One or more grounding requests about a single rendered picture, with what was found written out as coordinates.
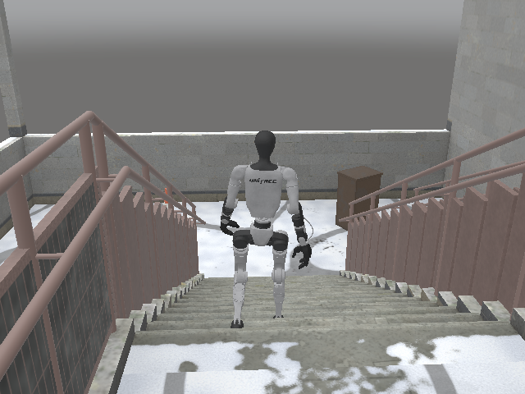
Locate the right robot hand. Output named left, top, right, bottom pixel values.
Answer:
left=292, top=244, right=312, bottom=269

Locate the right robot forearm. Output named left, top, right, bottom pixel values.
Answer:
left=292, top=202, right=309, bottom=246

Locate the robot shin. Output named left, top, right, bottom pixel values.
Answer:
left=233, top=271, right=245, bottom=325
left=273, top=269, right=285, bottom=318

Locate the left robot forearm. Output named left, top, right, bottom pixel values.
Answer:
left=221, top=197, right=234, bottom=224

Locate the left robot hand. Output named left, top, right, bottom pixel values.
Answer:
left=220, top=220, right=240, bottom=236

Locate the robot left upper arm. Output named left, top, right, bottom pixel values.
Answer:
left=225, top=165, right=248, bottom=208

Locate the robot right upper arm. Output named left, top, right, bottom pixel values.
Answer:
left=281, top=167, right=299, bottom=215

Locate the robot right shin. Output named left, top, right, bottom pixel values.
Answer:
left=273, top=269, right=285, bottom=318

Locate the robot left shin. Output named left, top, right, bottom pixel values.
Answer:
left=233, top=271, right=245, bottom=325

